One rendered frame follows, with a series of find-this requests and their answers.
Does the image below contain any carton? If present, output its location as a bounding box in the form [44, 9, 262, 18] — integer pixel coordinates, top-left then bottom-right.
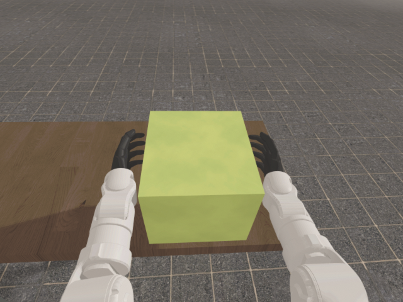
[138, 111, 265, 244]

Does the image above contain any robot right forearm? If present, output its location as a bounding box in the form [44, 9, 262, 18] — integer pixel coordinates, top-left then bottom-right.
[262, 171, 368, 301]

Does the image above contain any left robot hand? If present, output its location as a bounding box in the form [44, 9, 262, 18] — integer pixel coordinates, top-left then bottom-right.
[111, 129, 145, 170]

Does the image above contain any right robot hand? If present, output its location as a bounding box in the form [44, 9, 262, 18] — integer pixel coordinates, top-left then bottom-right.
[248, 132, 283, 177]

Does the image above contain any robot left forearm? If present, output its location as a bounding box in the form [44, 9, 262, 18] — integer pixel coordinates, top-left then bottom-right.
[60, 168, 137, 302]

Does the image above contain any table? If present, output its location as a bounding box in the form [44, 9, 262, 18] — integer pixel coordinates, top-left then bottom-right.
[0, 121, 283, 302]

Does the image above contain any left robot upper arm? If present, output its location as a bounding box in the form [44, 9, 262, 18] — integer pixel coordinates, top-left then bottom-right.
[61, 274, 133, 302]

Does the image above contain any right robot upper arm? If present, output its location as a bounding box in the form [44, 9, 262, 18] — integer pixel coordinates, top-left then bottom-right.
[290, 263, 368, 302]

